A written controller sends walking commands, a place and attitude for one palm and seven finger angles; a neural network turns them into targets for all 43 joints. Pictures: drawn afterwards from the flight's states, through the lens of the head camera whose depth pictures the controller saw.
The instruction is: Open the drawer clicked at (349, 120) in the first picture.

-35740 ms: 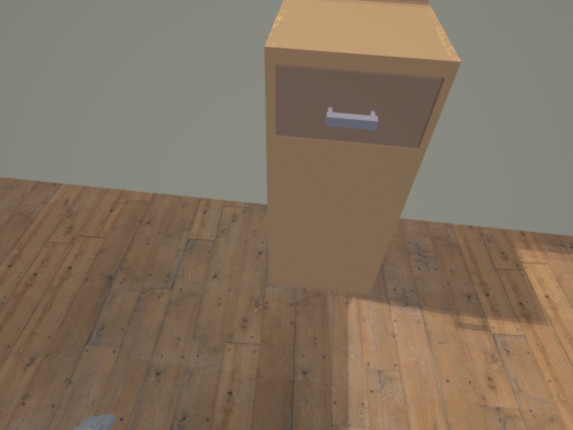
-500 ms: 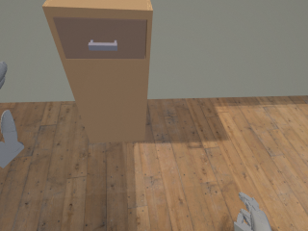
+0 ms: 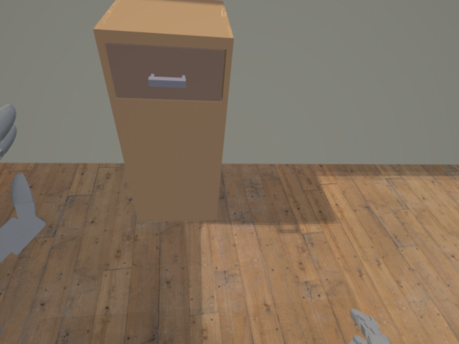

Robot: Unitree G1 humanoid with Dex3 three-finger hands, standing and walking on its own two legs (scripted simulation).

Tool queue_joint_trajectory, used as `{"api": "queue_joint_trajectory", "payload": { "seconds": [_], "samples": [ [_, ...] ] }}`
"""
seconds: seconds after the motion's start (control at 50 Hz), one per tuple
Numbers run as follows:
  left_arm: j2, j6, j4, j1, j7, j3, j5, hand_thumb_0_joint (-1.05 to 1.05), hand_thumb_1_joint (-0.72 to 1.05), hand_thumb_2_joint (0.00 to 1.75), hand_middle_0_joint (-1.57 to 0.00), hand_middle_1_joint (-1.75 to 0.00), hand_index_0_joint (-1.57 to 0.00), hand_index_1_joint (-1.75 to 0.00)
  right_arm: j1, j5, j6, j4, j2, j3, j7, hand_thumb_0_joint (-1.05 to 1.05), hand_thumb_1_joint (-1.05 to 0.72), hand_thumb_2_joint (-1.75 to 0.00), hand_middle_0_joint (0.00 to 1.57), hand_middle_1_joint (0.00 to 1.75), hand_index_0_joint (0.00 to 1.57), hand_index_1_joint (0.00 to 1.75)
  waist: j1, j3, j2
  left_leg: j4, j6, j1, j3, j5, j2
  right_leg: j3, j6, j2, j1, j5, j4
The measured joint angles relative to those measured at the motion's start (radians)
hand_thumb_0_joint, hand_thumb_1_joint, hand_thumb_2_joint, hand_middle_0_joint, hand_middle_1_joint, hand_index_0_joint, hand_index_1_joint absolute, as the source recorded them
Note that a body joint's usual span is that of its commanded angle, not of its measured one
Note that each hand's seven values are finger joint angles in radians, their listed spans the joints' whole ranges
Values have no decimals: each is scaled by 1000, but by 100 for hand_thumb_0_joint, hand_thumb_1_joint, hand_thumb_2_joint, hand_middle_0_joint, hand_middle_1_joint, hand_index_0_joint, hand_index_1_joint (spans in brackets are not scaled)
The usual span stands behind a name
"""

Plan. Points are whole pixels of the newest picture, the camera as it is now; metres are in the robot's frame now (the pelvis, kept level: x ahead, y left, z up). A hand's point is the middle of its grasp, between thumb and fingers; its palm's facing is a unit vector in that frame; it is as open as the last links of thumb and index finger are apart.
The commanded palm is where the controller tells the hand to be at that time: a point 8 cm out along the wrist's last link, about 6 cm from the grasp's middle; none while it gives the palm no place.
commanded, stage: stop stepping back and stand still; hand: left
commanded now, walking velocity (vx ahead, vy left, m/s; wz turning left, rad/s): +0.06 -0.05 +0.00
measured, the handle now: (167, 79) +0.87 +0.24 +0.05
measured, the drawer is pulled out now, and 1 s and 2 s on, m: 0.00 0.00 0.00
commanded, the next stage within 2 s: let the arm hang, fingers relaxed in 0.16 s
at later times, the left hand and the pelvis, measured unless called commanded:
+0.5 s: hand out of the picture +0.13 +0.19 -0.13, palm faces -0.08 -0.97 -0.25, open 7.4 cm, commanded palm none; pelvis +0.01 +0.01 -0.01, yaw +0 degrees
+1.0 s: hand out of the picture +0.01 +0.25 -0.14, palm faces -0.02 -0.93 -0.36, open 7.4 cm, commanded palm none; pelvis +0.00 +0.00 +0.01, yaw +0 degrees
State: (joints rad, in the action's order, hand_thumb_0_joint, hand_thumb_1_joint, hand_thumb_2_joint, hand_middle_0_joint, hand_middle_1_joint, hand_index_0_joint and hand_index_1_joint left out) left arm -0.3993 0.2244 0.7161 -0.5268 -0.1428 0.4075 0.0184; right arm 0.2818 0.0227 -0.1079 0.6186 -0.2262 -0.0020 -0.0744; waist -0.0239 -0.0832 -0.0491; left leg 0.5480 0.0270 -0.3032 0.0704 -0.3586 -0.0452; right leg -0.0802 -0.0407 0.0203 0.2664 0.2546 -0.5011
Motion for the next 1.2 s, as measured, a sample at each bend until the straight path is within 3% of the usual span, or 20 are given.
{"api": "queue_joint_trajectory", "payload": {
  "seconds": [0.04,0.12,0.2,0.26,0.3,0.34,0.4,0.46,0.54,0.62,0.76,0.96,1.2],
  "samples": [
    [-19,7,20,-7,-8,16,-1,1,88,90,-21,-30,-21,-31,-4,0,-6,-9,-1,-9,-9,2,-90,-90,20,30,20,30,2,20,-12,5,5,-7,5,97,9,13,12,-6,34,87,-95],
    [-51,10,9,14,-18,66,-6,1,88,90,-21,-30,-21,-31,-8,-5,-32,-2,27,-6,-6,2,-90,-90,20,30,20,30,3,32,-4,-7,0,13,8,106,5,15,36,-4,99,193,-306],
    [-59,2,-28,32,-22,91,-2,1,88,90,-21,-30,-21,-31,-11,-17,-44,-4,50,22,13,2,-90,-90,20,30,20,30,7,41,25,-5,-10,20,5,100,-8,-17,51,-18,41,107,-135],
    [-49,1,-56,36,-13,86,-1,1,89,90,-20,-30,-21,-31,-32,-20,-36,-7,62,39,25,2,-90,-90,20,30,20,30,13,54,27,60,-18,-10,19,63,-8,7,30,-24,12,-22,-25],
    [-34,-4,-221,106,36,-29,-34,1,89,90,-20,-30,-21,-31,-51,-24,-50,61,44,18,59,1,-90,-90,20,30,20,30,17,35,62,105,-28,-47,5,53,-10,-9,25,-27,41,6,-68],
    [1,-95,-474,179,88,-157,-54,0,89,90,-20,-30,-20,-30,-70,-18,-8,126,8,4,84,1,-90,-90,20,30,20,30,16,1,95,115,-15,-64,-4,30,3,-18,32,-42,73,48,-120],
    [81,-226,-880,243,130,-284,-65,0,90,90,-19,-30,-20,-30,-95,-5,58,189,-27,-3,93,1,-90,-90,20,30,20,30,7,-6,117,139,0,-69,10,20,16,-3,43,-58,91,75,-166],
    [141,-287,-1188,247,150,-375,-66,1,91,90,-19,-30,-20,-30,-90,3,90,216,-33,-3,92,1,-90,-90,20,30,20,30,-13,39,86,110,-2,-31,26,31,25,12,42,-66,72,78,-167],
    [195,-293,-1447,217,160,-446,-53,1,91,90,-20,-30,-20,-30,-53,5,108,260,-30,0,89,1,-91,-90,20,30,20,30,-17,112,12,44,-8,17,26,67,27,11,38,-63,29,49,-113],
    [160,-267,-1585,206,139,-415,-39,-1,98,90,-21,-30,-21,-30,-9,0,125,328,-30,0,82,1,-91,-90,20,29,20,30,12,156,-16,-13,-15,38,6,106,15,-12,29,-45,-14,-2,-22],
    [102,-251,-1753,192,141,-408,-35,0,94,90,-20,-30,-21,-30,7,-7,138,408,-46,-12,72,1,-91,-90,20,29,20,30,33,162,24,-87,-14,76,0,147,15,-19,28,-38,-65,-56,77],
    [79,-227,-1827,272,136,-408,-35,1,91,90,-20,-30,-20,-30,-62,-10,127,452,-45,-11,80,1,-91,-90,20,29,20,30,33,135,87,-161,-10,127,14,187,29,-7,32,-48,-94,-78,112],
    [83,-204,-1802,387,139,-411,-38,1,90,90,-20,-30,-20,-30,-106,-6,116,479,-71,-17,89,1,-90,-90,20,30,20,30,14,118,74,-202,-21,154,19,202,22,-2,22,-38,-110,-83,134]
  ]
}}
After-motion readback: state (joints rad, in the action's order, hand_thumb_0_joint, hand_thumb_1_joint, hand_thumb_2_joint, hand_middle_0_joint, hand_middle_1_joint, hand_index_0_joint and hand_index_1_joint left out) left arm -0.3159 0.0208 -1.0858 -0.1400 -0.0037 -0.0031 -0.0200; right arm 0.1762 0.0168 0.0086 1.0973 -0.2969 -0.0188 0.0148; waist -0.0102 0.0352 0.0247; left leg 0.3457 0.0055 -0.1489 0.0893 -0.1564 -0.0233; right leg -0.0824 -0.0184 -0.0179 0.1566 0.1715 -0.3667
